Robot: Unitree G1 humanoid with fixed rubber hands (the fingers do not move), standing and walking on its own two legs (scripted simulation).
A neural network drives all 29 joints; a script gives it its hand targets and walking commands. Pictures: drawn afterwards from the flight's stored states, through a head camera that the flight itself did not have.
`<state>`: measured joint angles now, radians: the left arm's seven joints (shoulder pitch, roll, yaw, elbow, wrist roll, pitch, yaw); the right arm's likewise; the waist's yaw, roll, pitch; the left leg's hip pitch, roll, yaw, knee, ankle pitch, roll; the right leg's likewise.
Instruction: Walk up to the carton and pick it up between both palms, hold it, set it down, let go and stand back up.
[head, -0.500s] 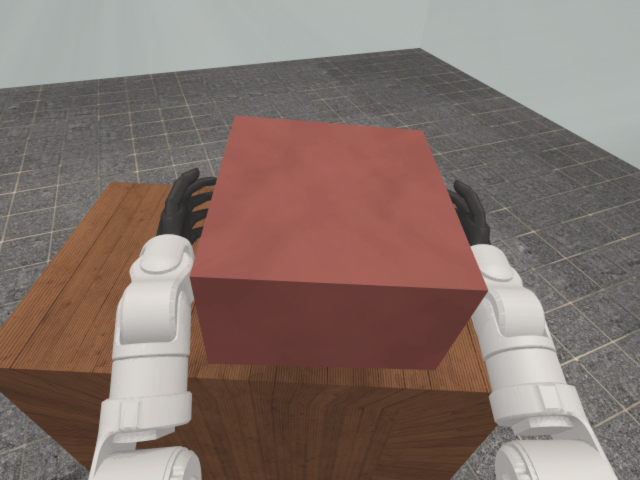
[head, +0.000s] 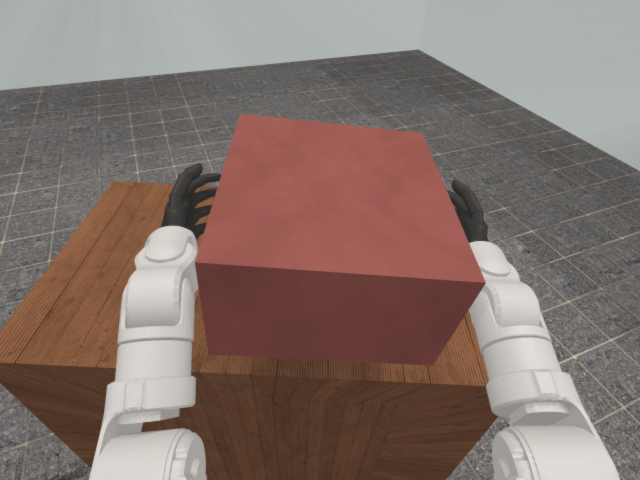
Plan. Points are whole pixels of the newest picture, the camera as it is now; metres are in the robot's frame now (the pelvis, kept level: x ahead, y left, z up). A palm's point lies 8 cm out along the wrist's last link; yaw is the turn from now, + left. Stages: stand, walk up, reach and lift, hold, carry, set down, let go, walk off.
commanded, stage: hold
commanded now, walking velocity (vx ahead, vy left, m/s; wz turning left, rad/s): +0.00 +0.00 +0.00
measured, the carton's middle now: (328, 229) +0.38 +0.00 +0.15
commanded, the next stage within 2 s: none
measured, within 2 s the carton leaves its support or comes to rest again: neither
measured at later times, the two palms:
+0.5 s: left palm (182, 228) +0.36 +0.17 +0.17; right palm (466, 239) +0.37 -0.17 +0.15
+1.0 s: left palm (180, 229) +0.36 +0.18 +0.17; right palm (466, 241) +0.36 -0.17 +0.15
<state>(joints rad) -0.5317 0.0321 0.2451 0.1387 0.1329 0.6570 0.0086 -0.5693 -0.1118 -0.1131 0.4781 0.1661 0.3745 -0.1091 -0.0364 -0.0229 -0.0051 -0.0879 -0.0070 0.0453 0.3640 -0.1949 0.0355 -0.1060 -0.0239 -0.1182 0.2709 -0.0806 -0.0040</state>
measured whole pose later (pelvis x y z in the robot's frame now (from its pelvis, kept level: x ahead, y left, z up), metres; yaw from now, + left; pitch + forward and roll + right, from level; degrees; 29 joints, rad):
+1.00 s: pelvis +0.00 +0.00 +0.00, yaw +0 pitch -5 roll -1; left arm -0.51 0.03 0.24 0.10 0.13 0.66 0.01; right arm -0.55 -0.11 -0.10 0.44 0.18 0.37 -0.12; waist -0.04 -0.03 0.00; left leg -0.08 -0.01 0.04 0.37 -0.20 0.03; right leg -0.09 -0.02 -0.12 0.27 -0.09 0.00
